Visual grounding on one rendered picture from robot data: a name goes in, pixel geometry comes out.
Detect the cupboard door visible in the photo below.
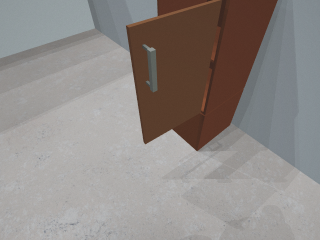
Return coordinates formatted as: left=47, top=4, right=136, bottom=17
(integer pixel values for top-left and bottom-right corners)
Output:
left=126, top=0, right=222, bottom=144

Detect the handle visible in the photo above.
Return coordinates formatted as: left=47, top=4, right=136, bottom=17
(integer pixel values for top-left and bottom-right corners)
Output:
left=142, top=44, right=158, bottom=92

